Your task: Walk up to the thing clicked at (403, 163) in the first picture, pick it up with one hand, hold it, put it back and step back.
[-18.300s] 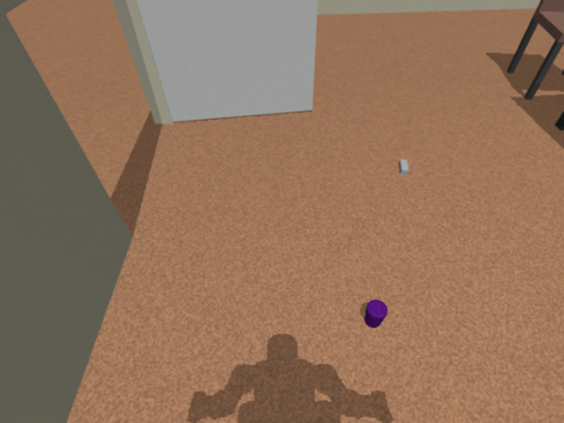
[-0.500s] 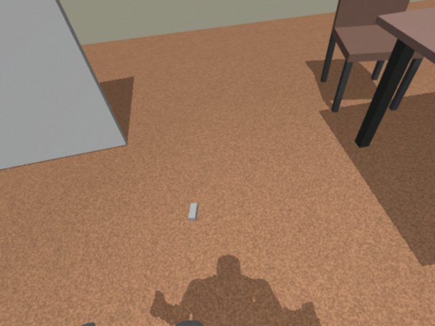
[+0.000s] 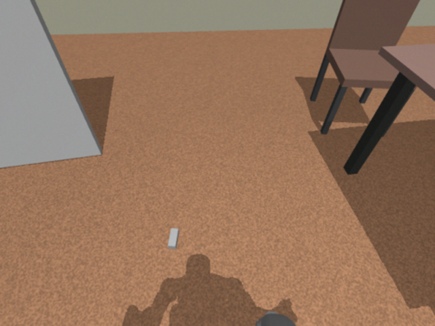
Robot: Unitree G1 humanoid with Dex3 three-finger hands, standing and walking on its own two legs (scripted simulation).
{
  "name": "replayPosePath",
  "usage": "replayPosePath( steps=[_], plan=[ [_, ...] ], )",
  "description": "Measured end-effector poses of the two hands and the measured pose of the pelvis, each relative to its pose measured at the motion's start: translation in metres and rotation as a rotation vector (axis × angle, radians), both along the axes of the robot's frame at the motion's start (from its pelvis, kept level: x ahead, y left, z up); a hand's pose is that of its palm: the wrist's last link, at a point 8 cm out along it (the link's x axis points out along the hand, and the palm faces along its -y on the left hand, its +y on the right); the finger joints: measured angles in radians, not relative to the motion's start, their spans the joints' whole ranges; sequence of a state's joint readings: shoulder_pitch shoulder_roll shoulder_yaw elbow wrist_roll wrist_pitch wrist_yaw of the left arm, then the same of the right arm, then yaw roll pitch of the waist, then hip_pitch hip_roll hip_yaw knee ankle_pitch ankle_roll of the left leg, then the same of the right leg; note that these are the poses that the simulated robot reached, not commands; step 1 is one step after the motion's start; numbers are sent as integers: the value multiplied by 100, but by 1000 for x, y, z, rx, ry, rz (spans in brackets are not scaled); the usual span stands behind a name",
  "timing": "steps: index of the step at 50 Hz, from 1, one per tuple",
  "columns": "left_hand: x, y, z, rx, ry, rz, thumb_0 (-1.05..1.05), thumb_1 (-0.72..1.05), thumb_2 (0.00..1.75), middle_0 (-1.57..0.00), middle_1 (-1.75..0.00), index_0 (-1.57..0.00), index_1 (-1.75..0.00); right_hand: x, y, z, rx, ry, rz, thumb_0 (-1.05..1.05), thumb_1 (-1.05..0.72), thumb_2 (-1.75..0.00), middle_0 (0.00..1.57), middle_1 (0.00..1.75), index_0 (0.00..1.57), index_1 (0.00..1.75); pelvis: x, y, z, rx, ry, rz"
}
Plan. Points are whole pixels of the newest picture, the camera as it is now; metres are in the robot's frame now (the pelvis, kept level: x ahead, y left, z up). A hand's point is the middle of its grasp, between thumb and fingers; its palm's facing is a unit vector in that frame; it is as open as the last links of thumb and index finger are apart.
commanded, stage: walk up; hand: left
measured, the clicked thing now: (173, 238) +0.64 +0.22 -0.75
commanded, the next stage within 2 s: none
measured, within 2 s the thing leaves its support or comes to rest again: neither
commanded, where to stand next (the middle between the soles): +0.23 +0.00 m, yaw +1 degrees
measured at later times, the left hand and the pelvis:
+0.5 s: hand out of the picture +0.16 +0.27 -0.15, palm faces +0.00 -0.91 -0.42, open 7.4 cm; pelvis +0.13 -0.02 -0.02, yaw +2 degrees
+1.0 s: hand (107, 302) +0.21 +0.26 -0.15, palm faces -0.02 -0.93 -0.38, open 7.3 cm; pelvis +0.16 -0.01 +0.00, yaw +1 degrees
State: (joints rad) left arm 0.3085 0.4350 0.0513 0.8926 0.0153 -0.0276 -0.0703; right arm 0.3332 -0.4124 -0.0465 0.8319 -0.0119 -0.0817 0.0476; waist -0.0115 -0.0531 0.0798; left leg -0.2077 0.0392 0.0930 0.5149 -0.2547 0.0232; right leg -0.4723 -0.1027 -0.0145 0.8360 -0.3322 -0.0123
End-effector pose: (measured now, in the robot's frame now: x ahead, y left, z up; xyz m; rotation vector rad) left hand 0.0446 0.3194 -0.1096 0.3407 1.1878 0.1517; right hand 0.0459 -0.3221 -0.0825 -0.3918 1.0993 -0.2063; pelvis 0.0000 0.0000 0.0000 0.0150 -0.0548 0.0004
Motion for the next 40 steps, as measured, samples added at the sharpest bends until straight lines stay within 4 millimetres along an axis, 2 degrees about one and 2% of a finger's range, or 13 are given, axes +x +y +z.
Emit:
replayPosePath(
  steps=[4, 7, 9, 13, 17, 20, 24, 27, 32, 40],
  plan=[
    [36, -12, 10, 30, -23, -11, 0, 91, 90, -20, -30, -20, -30, 14, -19, -15, 24, 38, -20, 1, -90, -90, 21, 30, 21, 30, 28, -15, -4, 7, 6, 1],
    [59, -19, 12, 80, -62, -6, 0, 91, 90, -20, -30, -20, -30, 34, -36, -35, 34, 62, -22, 1, -90, -90, 20, 30, 21, 30, 51, -30, -16, -5, 3, 8],
    [67, -24, 15, 98, -85, 10, 0, 91, 90, -20, -30, -20, -30, 51, -40, -43, 40, 84, -19, 1, -91, -90, 20, 30, 21, 30, 62, -36, -17, -10, 0, 13],
    [74, -32, 28, 104, -76, 45, 0, 91, 90, -21, -30, -20, -30, 92, -36, -43, 70, 75, 9, 1, -91, -90, 20, 30, 20, 29, 83, -37, -7, -13, -2, 18],
    [79, -31, 33, 113, -39, 56, 0, 91, 90, -21, -30, -20, -30, 131, -28, -37, 86, 55, 40, 1, -91, -90, 20, 30, 20, 29, 103, -36, -1, -13, 5, 19],
    [84, -26, 26, 116, -7, 57, 0, 90, 90, -21, -30, -20, -30, 156, -20, -34, 79, 45, 47, 1, -91, -90, 20, 30, 20, 30, 115, -31, -2, -17, 7, 17],
    [100, -13, 4, 98, 13, 67, 0, 90, 90, -21, -30, -20, -30, 183, -7, -38, 54, 21, 49, 1, -91, -90, 20, 30, 20, 30, 130, -19, -14, -30, 6, 22],
    [116, -9, -13, 76, 9, 84, 0, 91, 90, -21, -30, -20, -30, 197, 6, -39, 42, 10, 53, 1, -91, -90, 20, 30, 20, 30, 133, -11, -20, -15, 0, 25],
    [135, -14, -23, 44, 2, 68, 0, 91, 90, -20, -30, -20, -30, 213, 19, -34, 52, -17, 56, 1, -91, -90, 20, 30, 20, 30, 135, -10, -19, -24, 6, 17],
    [137, -23, -15, 25, 45, 61, 0, 91, 90, -21, -30, -20, -30, 222, 26, -31, 96, -8, 26, 1, -91, -90, 20, 30, 21, 30, 146, -9, -8, -35, 14, 13]
  ],
)
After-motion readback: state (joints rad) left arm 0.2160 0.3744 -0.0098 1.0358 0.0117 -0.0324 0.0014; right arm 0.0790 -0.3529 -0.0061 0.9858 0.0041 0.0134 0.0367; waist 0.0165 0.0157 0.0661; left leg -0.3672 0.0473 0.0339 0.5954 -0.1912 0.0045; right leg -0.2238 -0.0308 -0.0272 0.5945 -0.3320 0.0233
